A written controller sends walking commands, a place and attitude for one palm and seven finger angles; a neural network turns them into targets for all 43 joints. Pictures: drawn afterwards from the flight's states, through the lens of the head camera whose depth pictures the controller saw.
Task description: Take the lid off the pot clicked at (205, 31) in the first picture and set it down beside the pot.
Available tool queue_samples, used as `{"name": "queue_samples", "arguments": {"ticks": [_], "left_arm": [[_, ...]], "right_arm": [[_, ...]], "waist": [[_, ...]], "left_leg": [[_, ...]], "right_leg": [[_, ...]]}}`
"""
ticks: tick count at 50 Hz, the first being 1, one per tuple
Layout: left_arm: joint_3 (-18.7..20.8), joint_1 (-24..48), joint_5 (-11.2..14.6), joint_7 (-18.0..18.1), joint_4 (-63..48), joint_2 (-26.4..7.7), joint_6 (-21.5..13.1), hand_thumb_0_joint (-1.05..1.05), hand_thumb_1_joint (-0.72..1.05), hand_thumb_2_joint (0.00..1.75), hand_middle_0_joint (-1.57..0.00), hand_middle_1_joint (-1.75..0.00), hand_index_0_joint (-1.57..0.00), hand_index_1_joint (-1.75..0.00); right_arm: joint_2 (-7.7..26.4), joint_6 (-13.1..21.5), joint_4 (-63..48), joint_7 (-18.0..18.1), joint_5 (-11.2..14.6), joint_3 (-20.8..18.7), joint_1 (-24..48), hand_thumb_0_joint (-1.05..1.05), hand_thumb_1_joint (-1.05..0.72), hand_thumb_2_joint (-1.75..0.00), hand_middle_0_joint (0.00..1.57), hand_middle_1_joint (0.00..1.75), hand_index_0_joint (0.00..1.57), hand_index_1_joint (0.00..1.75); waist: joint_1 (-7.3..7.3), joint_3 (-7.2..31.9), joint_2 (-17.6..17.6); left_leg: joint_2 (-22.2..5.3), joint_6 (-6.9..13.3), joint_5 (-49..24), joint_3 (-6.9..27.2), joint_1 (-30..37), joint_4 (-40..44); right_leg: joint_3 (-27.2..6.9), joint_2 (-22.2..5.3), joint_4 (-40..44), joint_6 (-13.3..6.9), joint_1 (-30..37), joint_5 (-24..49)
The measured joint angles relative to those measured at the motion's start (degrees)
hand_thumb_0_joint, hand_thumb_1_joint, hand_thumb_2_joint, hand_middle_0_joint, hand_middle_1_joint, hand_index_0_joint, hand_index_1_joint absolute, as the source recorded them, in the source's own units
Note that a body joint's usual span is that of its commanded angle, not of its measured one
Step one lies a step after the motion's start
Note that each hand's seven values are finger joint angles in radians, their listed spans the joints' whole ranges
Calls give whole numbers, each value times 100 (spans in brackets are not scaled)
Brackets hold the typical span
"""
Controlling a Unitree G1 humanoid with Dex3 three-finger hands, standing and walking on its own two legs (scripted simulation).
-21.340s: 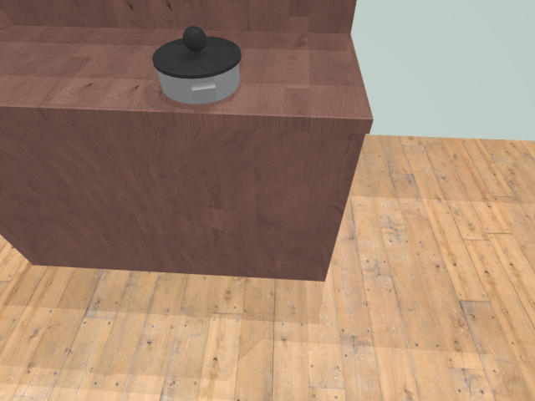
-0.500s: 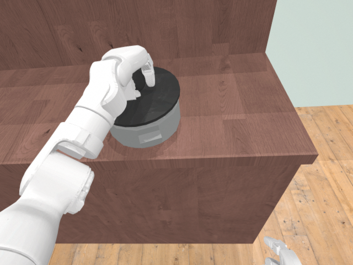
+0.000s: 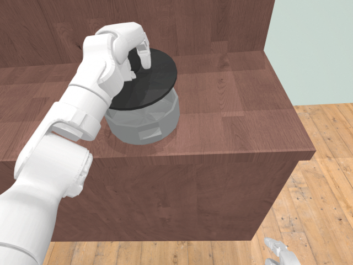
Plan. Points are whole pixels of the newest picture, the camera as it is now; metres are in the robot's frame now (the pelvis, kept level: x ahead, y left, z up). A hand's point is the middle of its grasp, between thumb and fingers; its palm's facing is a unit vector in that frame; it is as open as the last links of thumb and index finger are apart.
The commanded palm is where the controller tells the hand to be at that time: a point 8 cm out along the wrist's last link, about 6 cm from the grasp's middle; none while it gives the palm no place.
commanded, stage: lift the lid straight up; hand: left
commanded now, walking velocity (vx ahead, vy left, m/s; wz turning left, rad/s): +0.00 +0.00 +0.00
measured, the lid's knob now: (128, 62) +0.49 +0.10 +0.24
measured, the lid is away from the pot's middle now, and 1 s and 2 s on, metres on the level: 0.00 0.02 0.12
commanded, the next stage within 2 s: move the lid sideways beside the pot in 1.04 s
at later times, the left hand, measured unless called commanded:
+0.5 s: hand (127, 43) +0.46 +0.09 +0.29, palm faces -0.10 -0.04 -0.99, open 7.1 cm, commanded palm +0.43 +0.10 +0.36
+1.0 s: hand (123, 21) +0.47 +0.09 +0.33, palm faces -0.07 -0.07 -1.00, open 7.1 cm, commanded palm +0.43 +0.10 +0.39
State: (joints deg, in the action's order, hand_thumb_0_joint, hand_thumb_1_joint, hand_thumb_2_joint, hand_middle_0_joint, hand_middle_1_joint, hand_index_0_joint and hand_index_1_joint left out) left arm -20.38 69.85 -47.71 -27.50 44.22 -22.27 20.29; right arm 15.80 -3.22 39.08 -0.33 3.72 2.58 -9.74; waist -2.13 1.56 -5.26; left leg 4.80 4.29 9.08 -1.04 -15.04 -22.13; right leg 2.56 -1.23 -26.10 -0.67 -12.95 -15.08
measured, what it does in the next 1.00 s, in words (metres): stands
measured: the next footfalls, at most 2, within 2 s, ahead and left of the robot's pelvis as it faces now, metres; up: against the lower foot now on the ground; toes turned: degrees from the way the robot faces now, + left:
none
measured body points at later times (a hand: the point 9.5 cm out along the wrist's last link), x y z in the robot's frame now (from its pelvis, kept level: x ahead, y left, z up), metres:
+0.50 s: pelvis +0.00 +0.01 +0.00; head +0.01 -0.04 +0.45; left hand +0.46 +0.09 +0.35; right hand +0.17 -0.23 -0.12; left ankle +0.03 +0.07 -0.74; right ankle -0.02 -0.11 -0.74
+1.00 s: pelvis +0.01 +0.00 +0.00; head +0.01 -0.04 +0.45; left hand +0.46 +0.09 +0.39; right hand +0.15 -0.23 -0.13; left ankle +0.03 +0.07 -0.74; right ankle -0.02 -0.11 -0.74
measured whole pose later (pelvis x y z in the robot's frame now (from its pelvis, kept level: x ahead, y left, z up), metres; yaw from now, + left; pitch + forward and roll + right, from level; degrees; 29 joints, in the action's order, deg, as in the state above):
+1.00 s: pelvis +0.01 +0.00 +0.00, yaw +0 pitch +3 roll +1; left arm -19.1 82.0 -49.5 -31.4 46.4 -22.9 23.9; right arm 16.3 -2.4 39.4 -0.4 3.5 3.0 -10.6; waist -1.6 2.9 -5.7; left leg 5.1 4.6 8.8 -1.3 -15.2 -20.9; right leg 2.1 -1.5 -25.1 -0.3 -13.3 -14.8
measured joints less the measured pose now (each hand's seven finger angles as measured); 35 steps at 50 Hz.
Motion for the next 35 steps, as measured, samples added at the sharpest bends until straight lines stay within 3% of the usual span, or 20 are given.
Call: {"name": "queue_samples", "arguments": {"ticks": [8,26,35], "left_arm": [[179,104,-25,-87,-109,-72,-64,2,5,109,-66,-72,-87,-82],[-3,421,0,-266,-518,-73,110,3,5,109,-66,-72,-88,-83],[-65,923,-66,-271,-5,-9,229,3,5,109,-66,-72,-88,-83]], "right_arm": [[44,105,65,3,-28,-33,-106,1,-91,-90,20,29,20,30],[11,94,-94,-68,-9,-18,158,1,-91,-90,20,29,20,30],[-23,60,-54,-27,0,63,197,1,-91,-90,20,29,20,30]], "waist": [[-11,38,-43],[103,54,-57],[104,78,-20]], "left_leg": [[5,19,20,-33,50,39],[42,36,-17,-4,28,65],[48,30,-44,15,-38,70]], "right_leg": [[-39,-4,49,21,43,0],[-13,-38,57,39,27,9],[6,-44,36,33,-46,17]]}}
